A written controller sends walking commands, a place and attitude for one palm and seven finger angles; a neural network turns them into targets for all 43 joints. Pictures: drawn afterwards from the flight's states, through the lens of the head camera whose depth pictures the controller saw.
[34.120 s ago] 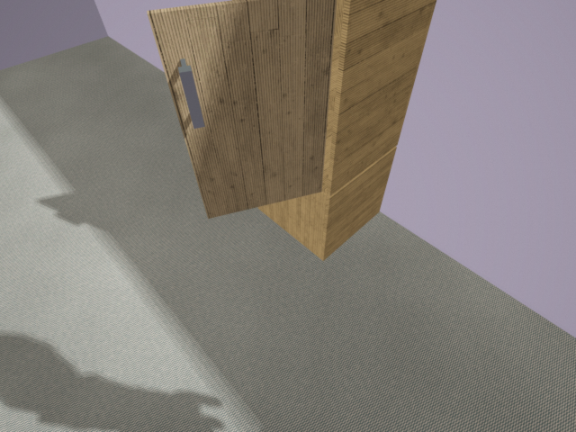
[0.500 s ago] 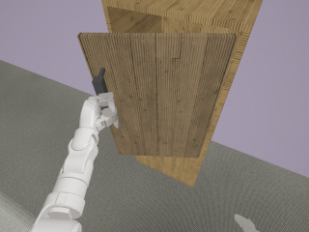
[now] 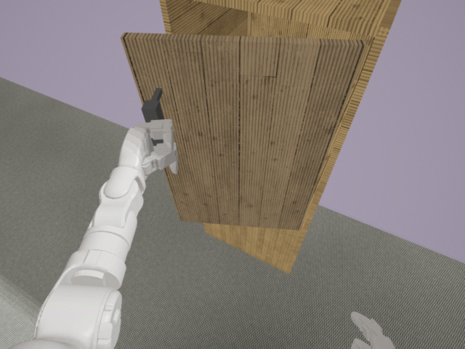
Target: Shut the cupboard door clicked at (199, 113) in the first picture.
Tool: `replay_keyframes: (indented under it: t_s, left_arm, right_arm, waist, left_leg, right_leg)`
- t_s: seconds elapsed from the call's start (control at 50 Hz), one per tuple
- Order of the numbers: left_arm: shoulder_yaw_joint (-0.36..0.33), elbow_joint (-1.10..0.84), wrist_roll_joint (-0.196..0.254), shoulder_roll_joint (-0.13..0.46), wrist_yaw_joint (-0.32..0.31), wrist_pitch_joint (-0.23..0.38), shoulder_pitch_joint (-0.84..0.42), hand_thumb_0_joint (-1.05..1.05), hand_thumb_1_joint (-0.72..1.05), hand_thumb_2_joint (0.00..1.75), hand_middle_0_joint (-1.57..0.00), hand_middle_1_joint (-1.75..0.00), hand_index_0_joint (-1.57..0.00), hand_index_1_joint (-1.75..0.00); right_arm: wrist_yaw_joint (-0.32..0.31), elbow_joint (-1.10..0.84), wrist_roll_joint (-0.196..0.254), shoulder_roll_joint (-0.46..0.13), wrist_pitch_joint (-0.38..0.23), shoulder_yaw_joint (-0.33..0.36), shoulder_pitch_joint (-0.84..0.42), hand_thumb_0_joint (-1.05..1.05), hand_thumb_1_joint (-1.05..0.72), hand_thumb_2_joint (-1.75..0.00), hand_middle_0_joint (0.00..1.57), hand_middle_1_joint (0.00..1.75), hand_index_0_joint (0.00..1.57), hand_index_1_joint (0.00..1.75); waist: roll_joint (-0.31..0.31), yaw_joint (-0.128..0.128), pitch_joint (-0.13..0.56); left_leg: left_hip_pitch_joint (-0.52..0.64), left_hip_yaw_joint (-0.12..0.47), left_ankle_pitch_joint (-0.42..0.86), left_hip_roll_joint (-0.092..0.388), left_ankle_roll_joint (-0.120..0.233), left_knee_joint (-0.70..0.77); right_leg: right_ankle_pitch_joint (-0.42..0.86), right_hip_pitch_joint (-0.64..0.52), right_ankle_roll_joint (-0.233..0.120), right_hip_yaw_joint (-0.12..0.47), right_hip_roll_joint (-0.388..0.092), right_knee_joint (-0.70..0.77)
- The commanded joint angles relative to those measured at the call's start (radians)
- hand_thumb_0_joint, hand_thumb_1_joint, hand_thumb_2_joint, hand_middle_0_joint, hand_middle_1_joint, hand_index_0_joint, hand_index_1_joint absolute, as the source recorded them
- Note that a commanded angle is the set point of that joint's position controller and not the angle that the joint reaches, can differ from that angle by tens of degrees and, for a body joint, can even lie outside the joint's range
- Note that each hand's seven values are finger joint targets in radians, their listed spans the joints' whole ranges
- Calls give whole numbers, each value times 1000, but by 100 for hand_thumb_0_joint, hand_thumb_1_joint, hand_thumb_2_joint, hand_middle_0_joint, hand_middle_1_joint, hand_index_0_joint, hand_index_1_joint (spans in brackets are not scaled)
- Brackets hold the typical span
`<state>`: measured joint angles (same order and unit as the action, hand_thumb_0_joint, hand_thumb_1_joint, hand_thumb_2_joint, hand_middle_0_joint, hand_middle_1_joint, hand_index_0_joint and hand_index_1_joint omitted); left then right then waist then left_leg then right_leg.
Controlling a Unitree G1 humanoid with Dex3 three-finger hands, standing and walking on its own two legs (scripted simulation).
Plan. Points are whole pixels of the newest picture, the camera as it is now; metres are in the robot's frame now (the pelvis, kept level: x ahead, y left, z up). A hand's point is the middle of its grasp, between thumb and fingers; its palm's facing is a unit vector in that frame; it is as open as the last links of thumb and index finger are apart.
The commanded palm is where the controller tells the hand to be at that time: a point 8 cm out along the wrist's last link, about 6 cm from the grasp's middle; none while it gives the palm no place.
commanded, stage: push the door shut along its arc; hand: left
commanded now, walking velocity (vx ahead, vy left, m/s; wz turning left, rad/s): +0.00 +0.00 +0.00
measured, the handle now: (161, 125) +0.50 +0.15 +0.11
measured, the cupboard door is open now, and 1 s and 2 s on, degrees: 22 2 0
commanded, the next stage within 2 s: pull the fist back off the door in 1.60 s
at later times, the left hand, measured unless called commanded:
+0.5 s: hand (180, 132) +0.47 +0.11 +0.11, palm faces -0.24 -0.97 -0.02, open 3.1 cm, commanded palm +0.48 +0.15 +0.11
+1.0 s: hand (200, 113) +0.53 +0.08 +0.11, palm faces -0.36 -0.93 +0.01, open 3.1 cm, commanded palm +0.54 +0.12 +0.11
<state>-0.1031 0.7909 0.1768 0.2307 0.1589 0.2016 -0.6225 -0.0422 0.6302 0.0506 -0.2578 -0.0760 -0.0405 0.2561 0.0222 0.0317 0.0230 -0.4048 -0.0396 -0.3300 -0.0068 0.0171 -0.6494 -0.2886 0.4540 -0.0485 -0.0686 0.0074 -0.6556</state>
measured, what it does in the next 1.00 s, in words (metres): stands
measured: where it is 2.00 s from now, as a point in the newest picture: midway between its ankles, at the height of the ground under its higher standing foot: outside the picture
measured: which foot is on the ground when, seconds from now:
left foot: down 0.00-1.00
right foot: down 0.00-1.00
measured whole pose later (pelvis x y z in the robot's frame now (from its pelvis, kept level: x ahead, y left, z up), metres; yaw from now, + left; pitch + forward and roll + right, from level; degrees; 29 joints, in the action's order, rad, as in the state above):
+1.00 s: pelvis +0.00 +0.03 -0.02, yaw +0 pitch +17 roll -1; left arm -0.17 1.30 0.14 0.40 0.34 0.24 -1.19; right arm -0.02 0.70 0.00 -0.30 -0.09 -0.03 0.41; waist 0.03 0.20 0.05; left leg -0.74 -0.05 -0.40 -0.01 0.05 -0.84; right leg -0.33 0.77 -0.02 -0.06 0.00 -0.79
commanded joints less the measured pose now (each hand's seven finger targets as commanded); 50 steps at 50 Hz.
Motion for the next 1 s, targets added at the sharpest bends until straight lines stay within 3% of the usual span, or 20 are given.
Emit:
replay_keyframes:
  t_s: [0.0,0.02,0.1,0.16,0.2,0.28,0.38,0.46,0.52,0.56,0.6,0.68,0.76,0.78,0.82,0.88,0.9,0.92,0.94,0.98]
  left_arm:
    - [-35,-163,19,143,34,89,-558,0,90,90,-130,-150,-130,-150]
    - [-41,-145,20,145,38,93,-565,0,90,90,-130,-150,-130,-150]
    - [-4,-86,22,113,61,110,-634,0,90,90,-130,-150,-130,-150]
    - [-9,-22,14,139,69,123,-722,0,90,90,-130,-150,-130,-150]
    - [8,1,13,123,82,130,-765,0,90,90,-130,-150,-130,-150]
    - [7,74,12,137,97,137,-842,0,90,90,-130,-150,-130,-150]
    - [-29,115,14,182,119,149,-885,0,90,90,-130,-150,-130,-150]
    - [-34,178,6,197,128,148,-938,0,90,90,-130,-150,-130,-150]
    - [-14,191,-2,179,135,146,-983,0,90,90,-130,-150,-130,-150]
    - [-54,202,-2,228,137,146,-987,0,90,90,-130,-150,-130,-150]
    - [-19,210,-5,194,150,141,-1023,0,90,90,-130,-150,-130,-150]
    - [-69,250,-8,262,159,131,-1057,0,90,90,-130,-150,-130,-150]
    - [-41,251,-12,235,179,125,-1104,0,90,90,-130,-150,-130,-150]
    - [-62,247,-14,265,183,124,-1102,0,90,90,-130,-150,-130,-150]
    - [-55,278,-10,252,193,109,-1102,0,90,90,-130,-150,-130,-150]
    - [-94,257,-14,307,196,106,-1139,0,90,90,-130,-150,-130,-150]
    - [-72,248,-15,285,198,104,-1147,0,90,90,-130,-150,-130,-150]
    - [-78,274,-15,283,198,95,-1132,0,90,90,-130,-150,-130,-150]
    - [-106,294,-19,321,194,89,-1133,0,90,90,-130,-150,-130,-150]
    - [-100,264,-30,328,194,96,-1183,0,90,90,-130,-150,-130,-150]
  right_arm:
    - [-9,-97,0,-128,-36,51,27,0,-90,-90,20,30,20,30]
    - [-8,-93,-1,-131,-37,54,37,0,-90,-90,20,30,20,30]
    - [-6,-79,-1,-138,-39,56,63,0,-90,-90,20,30,20,30]
    - [-8,-57,-6,-153,-40,61,97,0,-90,-90,20,30,20,30]
    - [-6,-51,-6,-156,-47,60,106,0,-90,-90,20,30,20,30]
    - [-4,-29,-11,-172,-56,63,143,0,-90,-90,20,30,20,30]
    - [0,-19,-19,-184,-64,66,177,0,-90,-90,20,30,20,30]
    - [0,-1,-22,-195,-62,70,212,0,-90,-90,20,30,20,30]
    - [5,6,-26,-197,-65,70,227,0,-90,-90,20,30,20,30]
    - [3,8,-30,-207,-62,74,247,0,-90,-90,20,30,20,30]
    - [6,12,-30,-203,-61,73,247,0,-90,-90,20,30,20,30]
    - [3,19,-35,-213,-55,72,271,0,-90,-90,20,30,20,30]
    - [4,21,-40,-213,-51,75,292,0,-90,-90,20,30,20,30]
    - [5,25,-42,-216,-49,77,294,0,-90,-90,20,30,20,30]
    - [5,26,-43,-215,-42,75,299,0,-90,-90,20,30,20,30]
    - [2,26,-47,-219,-34,77,311,0,-90,-90,20,30,20,30]
    - [5,22,-48,-214,-33,75,307,0,-90,-90,20,30,20,30]
    - [6,23,-48,-215,-31,75,311,0,-90,-90,20,30,20,30]
    - [4,27,-49,-218,-25,75,317,0,-90,-90,20,30,20,30]
    - [2,23,-52,-217,-23,74,322,0,-90,-90,20,30,20,30]
  waist:
    - [-32,44,347]
    - [-55,45,357]
    - [-40,70,347]
    - [-60,94,330]
    - [-24,103,350]
    - [-21,130,363]
    - [-1,132,423]
    - [-18,160,389]
    - [21,173,406]
    - [8,171,436]
    - [24,188,439]
    - [14,198,444]
    - [53,213,479]
    - [62,206,505]
    - [26,219,492]
    - [55,214,524]
    - [88,213,533]
    - [54,216,521]
    - [24,222,499]
    - [55,228,530]
  left_leg:
    - [44,34,165,-15,18,57]
    - [48,40,170,-14,17,55]
    - [57,47,165,-11,17,46]
    - [46,62,137,-8,18,42]
    - [55,71,115,-8,13,39]
    - [47,88,102,-4,12,27]
    - [50,94,143,-2,8,4]
    - [36,107,141,5,9,-10]
    - [56,117,150,10,3,-20]
    - [55,119,183,9,6,-31]
    - [60,121,177,11,4,-42]
    - [22,117,183,10,9,-58]
    - [55,124,234,9,9,-87]
    - [65,129,261,13,5,-92]
    - [40,123,257,12,10,-101]
    - [46,122,297,11,10,-111]
    - [55,122,307,9,7,-114]
    - [43,122,303,9,9,-119]
    - [3,112,287,8,14,-124]
    - [10,111,306,4,16,-127]
  right_leg:
    - [266,-169,30,83,-18,63]
    - [268,-162,27,75,-14,56]
    - [250,-102,25,65,-7,48]
    - [201,-56,24,58,-3,45]
    - [168,-20,21,55,-2,36]
    - [135,30,20,50,2,24]
    - [162,42,17,49,5,-3]
    - [140,104,18,41,12,-8]
    - [134,145,17,39,13,-18]
    - [154,136,16,38,15,-26]
    - [147,167,20,38,15,-28]
    - [159,164,20,41,18,-36]
    - [180,202,18,34,20,-54]
    - [198,198,18,35,20,-58]
    - [208,199,22,35,23,-56]
    - [240,189,22,37,24,-67]
    - [242,196,20,35,24,-72]
    - [243,197,21,33,25,-71]
    - [250,182,25,39,26,-66]
    - [271,178,25,41,26,-74]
